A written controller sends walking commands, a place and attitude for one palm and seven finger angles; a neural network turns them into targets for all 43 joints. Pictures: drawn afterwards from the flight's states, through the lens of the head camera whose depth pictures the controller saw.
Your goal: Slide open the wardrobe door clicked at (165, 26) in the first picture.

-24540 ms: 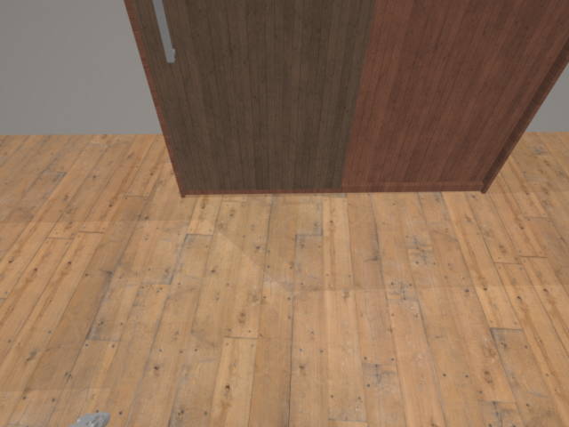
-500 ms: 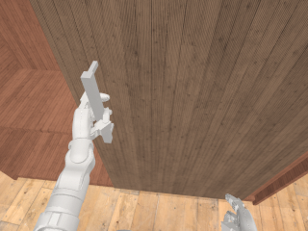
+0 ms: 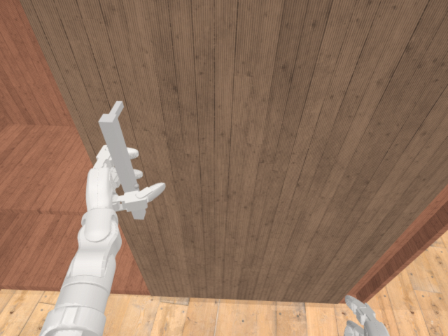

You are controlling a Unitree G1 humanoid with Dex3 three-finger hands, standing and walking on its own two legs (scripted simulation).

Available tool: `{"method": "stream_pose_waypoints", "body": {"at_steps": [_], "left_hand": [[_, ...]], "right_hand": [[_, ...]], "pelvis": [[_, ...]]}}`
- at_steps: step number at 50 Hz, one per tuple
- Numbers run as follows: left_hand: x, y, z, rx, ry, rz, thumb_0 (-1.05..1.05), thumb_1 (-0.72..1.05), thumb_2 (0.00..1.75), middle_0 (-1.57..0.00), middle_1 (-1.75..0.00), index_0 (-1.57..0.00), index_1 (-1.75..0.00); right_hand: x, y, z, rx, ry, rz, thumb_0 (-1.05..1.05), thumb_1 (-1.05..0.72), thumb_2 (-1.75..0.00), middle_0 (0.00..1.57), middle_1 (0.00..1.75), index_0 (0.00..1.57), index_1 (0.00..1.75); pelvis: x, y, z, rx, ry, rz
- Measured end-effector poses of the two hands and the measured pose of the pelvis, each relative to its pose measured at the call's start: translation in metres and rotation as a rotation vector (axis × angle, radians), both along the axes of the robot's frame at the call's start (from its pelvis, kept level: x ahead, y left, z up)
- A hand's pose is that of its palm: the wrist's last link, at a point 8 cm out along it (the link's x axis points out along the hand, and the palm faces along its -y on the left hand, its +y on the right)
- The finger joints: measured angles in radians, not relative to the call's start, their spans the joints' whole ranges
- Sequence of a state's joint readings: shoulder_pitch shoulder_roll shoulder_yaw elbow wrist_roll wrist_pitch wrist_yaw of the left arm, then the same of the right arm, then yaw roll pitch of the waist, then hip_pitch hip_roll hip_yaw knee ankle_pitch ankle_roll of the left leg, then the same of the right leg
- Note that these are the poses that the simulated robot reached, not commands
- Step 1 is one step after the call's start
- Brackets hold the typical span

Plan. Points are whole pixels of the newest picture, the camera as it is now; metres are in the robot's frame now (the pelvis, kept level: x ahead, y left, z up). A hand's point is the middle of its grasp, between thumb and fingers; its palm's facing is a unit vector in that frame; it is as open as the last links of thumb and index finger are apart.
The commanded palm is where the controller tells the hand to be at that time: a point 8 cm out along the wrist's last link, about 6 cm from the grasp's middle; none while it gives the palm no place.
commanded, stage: loosen the grip on the handle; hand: left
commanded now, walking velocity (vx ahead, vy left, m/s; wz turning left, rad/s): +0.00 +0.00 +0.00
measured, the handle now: (130, 167) +0.41 +0.21 +0.09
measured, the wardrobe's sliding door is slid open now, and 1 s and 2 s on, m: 0.67 0.67 0.67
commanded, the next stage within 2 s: slip the hand off the handle in 0.30 s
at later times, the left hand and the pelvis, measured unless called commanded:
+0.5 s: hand (131, 192) +0.36 +0.20 +0.07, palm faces +0.25 -0.96 -0.12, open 14.6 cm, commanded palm +0.32 +0.25 +0.08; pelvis +0.02 +0.00 -0.01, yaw +0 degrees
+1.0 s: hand (91, 189) +0.36 +0.27 +0.08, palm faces +0.29 -0.95 -0.12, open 14.7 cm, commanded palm +0.32 +0.32 +0.08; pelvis +0.02 +0.01 -0.01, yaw +1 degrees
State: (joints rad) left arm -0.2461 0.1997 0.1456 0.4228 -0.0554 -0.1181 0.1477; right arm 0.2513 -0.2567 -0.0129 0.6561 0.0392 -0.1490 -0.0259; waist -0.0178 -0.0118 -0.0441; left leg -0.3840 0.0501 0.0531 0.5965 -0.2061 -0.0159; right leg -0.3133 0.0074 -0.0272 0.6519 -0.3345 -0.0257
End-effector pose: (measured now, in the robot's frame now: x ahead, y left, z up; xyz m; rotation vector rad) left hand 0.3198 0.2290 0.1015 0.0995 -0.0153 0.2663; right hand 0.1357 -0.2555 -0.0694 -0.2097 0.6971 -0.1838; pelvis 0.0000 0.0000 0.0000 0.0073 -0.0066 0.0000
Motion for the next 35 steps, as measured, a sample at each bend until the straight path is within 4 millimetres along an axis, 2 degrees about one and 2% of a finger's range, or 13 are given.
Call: {"method": "stream_pose_waypoints", "body": {"at_steps": [5,11,20,23,27,35], "left_hand": [[0.000,0.000,-0.001,0.023,-0.010,-0.011,0.00,-0.25,0.35,-0.38,-1.32,-0.30,-1.35],[0.004,0.005,-0.009,0.033,0.011,-0.027,0.00,-0.46,0.25,-0.34,-1.27,-0.29,-1.28],[0.004,0.007,-0.009,0.020,-0.024,-0.025,-0.01,-0.54,0.21,-0.28,-1.18,-0.26,-1.18],[0.004,0.010,-0.017,0.020,0.000,-0.022,-0.01,-0.54,0.21,-0.27,-1.16,-0.26,-1.17],[0.004,0.022,-0.025,0.022,0.026,0.004,-0.01,-0.55,0.21,-0.26,-1.15,-0.25,-1.16],[0.006,0.048,-0.015,0.036,-0.018,0.016,-0.01,-0.55,0.20,-0.26,-1.15,-0.25,-1.15]], "right_hand": [[-0.015,-0.003,-0.010,-0.004,0.038,-0.022,0.02,-0.91,-0.90,0.20,0.30,0.20,0.30],[-0.019,0.007,-0.022,0.012,0.094,-0.012,0.02,-0.91,-0.90,0.20,0.30,0.20,0.30],[0.005,0.022,-0.026,0.039,0.082,0.024,0.02,-0.91,-0.90,0.20,0.30,0.20,0.30],[0.016,0.025,-0.024,0.037,0.069,0.038,0.02,-0.91,-0.90,0.20,0.30,0.20,0.30],[0.027,0.024,-0.021,0.025,0.056,0.041,0.02,-0.91,-0.90,0.20,0.30,0.20,0.30],[0.033,0.021,-0.021,0.003,0.062,0.038,0.02,-0.91,-0.90,0.20,0.30,0.20,0.30]], "pelvis": [[0.000,-0.001,-0.002,-0.001,0.006,0.000],[0.005,0.000,-0.003,-0.002,0.025,0.001],[0.018,0.004,-0.004,-0.003,0.050,-0.001],[0.021,0.004,-0.005,-0.003,0.058,0.004],[0.022,0.005,-0.007,-0.004,0.065,0.003],[0.023,0.007,-0.009,-0.012,0.072,0.012]]}}
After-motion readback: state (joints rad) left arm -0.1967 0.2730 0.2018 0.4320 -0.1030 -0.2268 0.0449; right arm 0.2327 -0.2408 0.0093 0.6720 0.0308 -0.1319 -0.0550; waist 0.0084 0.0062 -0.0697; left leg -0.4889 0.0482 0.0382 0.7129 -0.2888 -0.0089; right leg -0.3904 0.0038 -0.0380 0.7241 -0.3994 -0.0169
